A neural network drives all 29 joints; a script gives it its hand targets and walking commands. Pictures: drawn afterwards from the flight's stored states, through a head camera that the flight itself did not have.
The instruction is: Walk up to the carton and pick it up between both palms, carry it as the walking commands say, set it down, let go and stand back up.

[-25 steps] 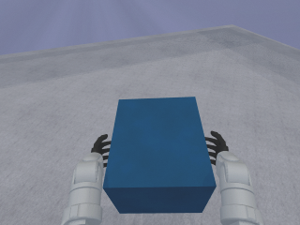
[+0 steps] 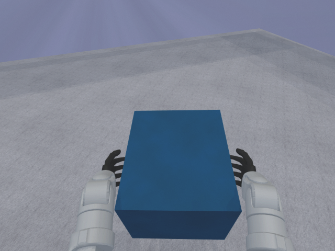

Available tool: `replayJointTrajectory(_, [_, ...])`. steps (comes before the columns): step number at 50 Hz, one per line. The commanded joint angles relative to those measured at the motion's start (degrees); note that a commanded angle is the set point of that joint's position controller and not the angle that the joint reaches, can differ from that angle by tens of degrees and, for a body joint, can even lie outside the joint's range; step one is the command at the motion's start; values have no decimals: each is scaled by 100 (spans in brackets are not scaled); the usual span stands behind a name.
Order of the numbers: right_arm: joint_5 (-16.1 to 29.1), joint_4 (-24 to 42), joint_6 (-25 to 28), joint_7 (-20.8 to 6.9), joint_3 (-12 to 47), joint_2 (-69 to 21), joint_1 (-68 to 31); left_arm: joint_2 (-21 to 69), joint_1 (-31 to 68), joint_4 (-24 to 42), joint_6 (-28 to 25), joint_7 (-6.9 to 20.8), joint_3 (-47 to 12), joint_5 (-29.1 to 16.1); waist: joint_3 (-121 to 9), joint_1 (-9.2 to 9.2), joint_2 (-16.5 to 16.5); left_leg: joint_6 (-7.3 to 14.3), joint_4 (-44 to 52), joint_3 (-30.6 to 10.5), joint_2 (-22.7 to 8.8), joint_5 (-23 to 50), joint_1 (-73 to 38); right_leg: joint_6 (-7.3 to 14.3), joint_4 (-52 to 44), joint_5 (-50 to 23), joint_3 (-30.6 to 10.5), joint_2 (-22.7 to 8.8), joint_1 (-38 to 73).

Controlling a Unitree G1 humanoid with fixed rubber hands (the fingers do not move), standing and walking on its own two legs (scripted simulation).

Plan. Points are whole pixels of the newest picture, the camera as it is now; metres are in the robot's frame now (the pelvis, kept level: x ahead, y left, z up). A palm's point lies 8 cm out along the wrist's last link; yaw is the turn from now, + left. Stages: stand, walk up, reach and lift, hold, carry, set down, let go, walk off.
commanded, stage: hold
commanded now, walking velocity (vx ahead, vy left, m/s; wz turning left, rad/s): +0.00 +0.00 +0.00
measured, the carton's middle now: (177, 172) +0.36 -0.01 -0.01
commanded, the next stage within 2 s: carry in 1.08 s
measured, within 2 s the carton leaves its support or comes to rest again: neither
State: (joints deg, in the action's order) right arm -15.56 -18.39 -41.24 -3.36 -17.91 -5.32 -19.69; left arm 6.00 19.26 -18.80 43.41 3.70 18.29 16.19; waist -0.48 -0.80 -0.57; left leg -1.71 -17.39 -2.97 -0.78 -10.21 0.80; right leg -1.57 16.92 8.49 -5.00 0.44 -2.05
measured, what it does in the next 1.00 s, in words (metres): stands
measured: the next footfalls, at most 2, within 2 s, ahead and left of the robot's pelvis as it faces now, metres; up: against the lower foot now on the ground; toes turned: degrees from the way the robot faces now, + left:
left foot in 1.64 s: +0.01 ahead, +0.11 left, +0.00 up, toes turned -6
right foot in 1.96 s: -0.02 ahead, -0.18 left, +0.00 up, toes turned -28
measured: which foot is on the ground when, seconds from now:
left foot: down 0.00-1.00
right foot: down 0.00-1.00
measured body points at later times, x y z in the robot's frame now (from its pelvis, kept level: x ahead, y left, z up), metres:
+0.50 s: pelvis +0.00 +0.00 +0.00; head -0.05 +0.00 +0.45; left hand +0.31 +0.17 +0.04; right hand +0.31 -0.18 +0.05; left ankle +0.00 +0.14 -0.75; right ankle +0.02 -0.13 -0.75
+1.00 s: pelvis +0.00 +0.00 +0.00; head -0.05 +0.00 +0.45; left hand +0.31 +0.17 +0.04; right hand +0.31 -0.18 +0.05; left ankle +0.00 +0.14 -0.75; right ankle +0.02 -0.13 -0.75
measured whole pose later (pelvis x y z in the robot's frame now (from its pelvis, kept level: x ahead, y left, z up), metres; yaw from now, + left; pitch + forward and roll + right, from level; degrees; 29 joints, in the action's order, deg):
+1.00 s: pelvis +0.00 +0.00 +0.00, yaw +0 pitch -7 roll +0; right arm -15.6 -18.1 -41.3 -3.4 -17.9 -5.4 -19.7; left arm 6.2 18.9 -18.0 43.4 3.7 18.3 16.2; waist -0.5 -0.8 -0.6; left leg -1.7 -17.4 -3.1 -0.7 -10.2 0.7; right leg -1.6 16.9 8.5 -5.0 0.4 -1.9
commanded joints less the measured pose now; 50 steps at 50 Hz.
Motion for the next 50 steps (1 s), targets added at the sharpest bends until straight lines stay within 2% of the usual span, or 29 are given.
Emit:
replayJointTrajectory(1, [1350,324,-31,-1599,3086,-5192,-2081,5103,2560,538,-211,1530,-3281,-1505,-1046,73,100,107,494,4,675,938,77,72,-269,-957,325,598,653])
replayJointTrajectory(4, [1366,326,-26,-1611,3078,-5190,-2127,5098,2531,503,-200,1525,-3250,-1474,-1031,101,-13,98,492,22,694,897,108,76,-263,-916,318,587,661])
replayJointTrajectory(6, [1355,301,-31,-1610,3100,-5214,-2117,5090,2570,534,-214,1527,-3254,-1493,-1026,105,114,105,493,35,687,868,95,68,-279,-883,326,597,644])
replayJointTrajectory(8, [1336,244,-42,-1610,3037,-5194,-2030,5071,2541,532,-193,1528,-3255,-1475,-945,93,16,97,504,36,690,921,94,72,-281,-943,318,587,627])
replayJointTrajectory(13, [1348,359,-28,-1610,3093,-5157,-2133,5116,2489,506,-194,1532,-3248,-1485,-1033,94,62,98,498,27,686,962,64,65,-271,-960,321,601,674])
replayJointTrajectory(17, [1343,334,-21,-1612,3077,-5153,-2047,5098,2453,530,-196,1520,-3253,-1470,-1011,106,-27,81,493,20,688,1075,58,80,-268,-1037,305,594,667])
replayJointTrajectory(21, [1334,375,-19,-1616,3089,-5152,-2128,5075,2488,547,-211,1527,-3229,-1472,-1034,107,86,100,494,33,685,949,57,64,-278,-959,310,593,664])
replayJointTrajectory(22, [1353,331,-18,-1615,3091,-5165,-2102,5096,2474,528,-201,1525,-3247,-1472,-1049,123,-6,85,492,36,694,1010,41,84,-281,-990,301,583,669])
replayJointTrajectory(25, [1337,340,-27,-1619,3094,-5142,-2083,5098,2466,558,-200,1520,-3263,-1492,-1023,99,60,88,495,38,686,1055,6,75,-281,-1011,304,596,647])
replayJointTrajectory(27, [1345,389,-8,-1621,3085,-5124,-2142,5113,2472,582,-202,1522,-3282,-1482,-1085,102,-8,79,484,29,693,1066,-7,78,-272,-1011,296,591,668])
replayJointTrajectory(28, [1333,381,-31,-1613,3101,-5131,-2128,5114,2434,541,-191,1524,-3247,-1486,-1065,96,114,96,487,23,687,1030,8,67,-280,-993,304,595,688])
replayJointTrajectory(32, [1325,312,-20,-1621,3061,-5129,-2040,5100,2471,594,-201,1518,-3292,-1503,-1018,87,-32,70,486,39,685,1121,-5,88,-274,-1047,285,589,660])
replayJointTrajectory(36, [1307,341,-37,-1610,3069,-5110,-2059,5119,2455,571,-184,1520,-3281,-1519,-1055,76,88,80,490,36,682,1039,-44,83,-293,-964,297,599,661])
replayJointTrajectory(38, [1336,390,-23,-1613,3091,-5094,-2079,5116,2413,577,-185,1520,-3284,-1500,-1075,100,-28,74,493,28,682,1080,0,93,-280,-1008,276,587,705])
replayJointTrajectory(43, [1292,343,-35,-1616,3055,-5103,-2067,5111,2458,604,-189,1511,-3292,-1516,-1029,81,72,84,495,31,670,1033,-10,88,-288,-957,282,594,672])
replayJointTrajectory(50, [1292,335,-41,-1611,3059,-5095,-2040,5109,2429,612,-183,1506,-3305,-1506,-1024,85,52,74,494,36,679,1093,-28,94,-300,-1007,273,586,690])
